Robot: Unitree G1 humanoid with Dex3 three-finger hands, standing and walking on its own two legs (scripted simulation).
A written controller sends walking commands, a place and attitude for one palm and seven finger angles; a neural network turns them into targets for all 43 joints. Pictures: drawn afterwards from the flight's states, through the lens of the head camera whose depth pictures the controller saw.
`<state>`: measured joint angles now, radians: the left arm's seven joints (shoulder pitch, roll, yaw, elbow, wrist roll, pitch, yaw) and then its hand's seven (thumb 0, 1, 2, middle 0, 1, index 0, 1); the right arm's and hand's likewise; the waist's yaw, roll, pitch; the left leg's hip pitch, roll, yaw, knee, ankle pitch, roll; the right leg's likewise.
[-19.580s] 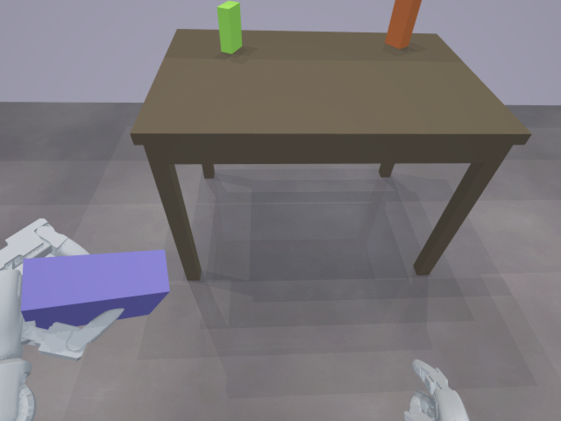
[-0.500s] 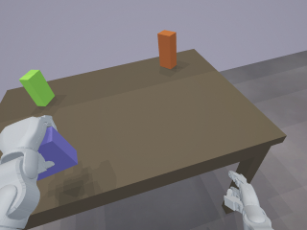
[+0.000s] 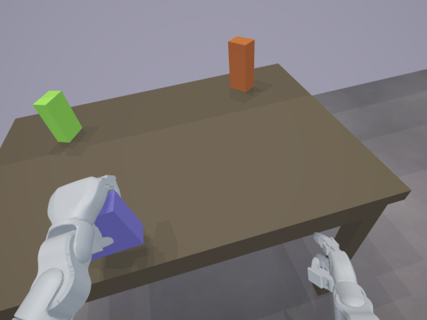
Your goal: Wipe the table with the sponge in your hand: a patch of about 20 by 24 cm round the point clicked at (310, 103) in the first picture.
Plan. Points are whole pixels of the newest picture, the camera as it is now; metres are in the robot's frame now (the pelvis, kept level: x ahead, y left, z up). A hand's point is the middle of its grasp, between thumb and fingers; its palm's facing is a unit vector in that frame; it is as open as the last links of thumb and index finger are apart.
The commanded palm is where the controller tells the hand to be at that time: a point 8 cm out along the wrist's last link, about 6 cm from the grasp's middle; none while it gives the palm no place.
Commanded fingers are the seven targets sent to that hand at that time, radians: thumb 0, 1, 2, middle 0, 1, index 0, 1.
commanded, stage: move the sponge above the wiping area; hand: left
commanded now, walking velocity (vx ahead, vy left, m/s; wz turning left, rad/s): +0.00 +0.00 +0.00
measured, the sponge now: (107, 232) +0.23 +0.26 +0.05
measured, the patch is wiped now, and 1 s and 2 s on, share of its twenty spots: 0.00 0.00 0.00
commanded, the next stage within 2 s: none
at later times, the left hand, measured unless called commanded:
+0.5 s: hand (106, 221) +0.23 +0.25 +0.09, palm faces -0.02 -0.08 -1.00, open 8.9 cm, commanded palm +0.22 +0.25 +0.17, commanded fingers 0.00 0.10 1.30 -1.20 -1.60 -1.20 -1.60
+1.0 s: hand (110, 204) +0.26 +0.25 +0.10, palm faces +0.08 -0.06 -0.99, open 8.9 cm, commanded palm +0.23 +0.25 +0.15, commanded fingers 0.00 0.10 1.30 -1.20 -1.60 -1.20 -1.60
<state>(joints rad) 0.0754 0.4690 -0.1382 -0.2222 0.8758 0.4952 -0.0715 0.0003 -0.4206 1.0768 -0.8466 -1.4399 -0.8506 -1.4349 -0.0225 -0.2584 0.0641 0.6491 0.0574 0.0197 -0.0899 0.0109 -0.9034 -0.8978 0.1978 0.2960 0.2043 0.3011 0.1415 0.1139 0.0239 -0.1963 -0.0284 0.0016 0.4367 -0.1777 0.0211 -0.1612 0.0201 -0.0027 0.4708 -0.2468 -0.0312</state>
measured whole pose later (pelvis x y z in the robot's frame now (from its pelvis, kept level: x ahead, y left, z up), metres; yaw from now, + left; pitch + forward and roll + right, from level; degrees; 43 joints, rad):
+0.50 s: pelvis +0.00 -0.01 +0.00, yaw +0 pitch -4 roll +0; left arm 0.09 0.49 -0.16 -0.18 0.93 0.39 -0.05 0.00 -0.42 1.08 -0.85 -1.44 -0.85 -1.43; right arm -0.01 -0.26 0.05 0.67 0.04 0.02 -0.10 0.01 -0.90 -0.90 0.20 0.30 0.20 0.30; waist 0.15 0.10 0.02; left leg -0.18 -0.01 0.00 0.45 -0.19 0.01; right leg -0.14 0.04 0.00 0.47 -0.25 -0.05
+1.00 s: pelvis +0.01 -0.02 +0.00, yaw -1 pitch -3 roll +0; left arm 0.07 0.47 -0.11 -0.11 0.94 0.36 0.05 0.00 -0.42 1.08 -0.85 -1.44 -0.85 -1.43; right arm 0.02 -0.25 0.03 0.70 0.04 0.02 -0.08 0.01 -0.90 -0.90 0.20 0.30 0.20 0.30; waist 0.14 0.09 -0.01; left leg -0.18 0.00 0.01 0.44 -0.20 0.00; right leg -0.15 0.05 0.01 0.46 -0.25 -0.06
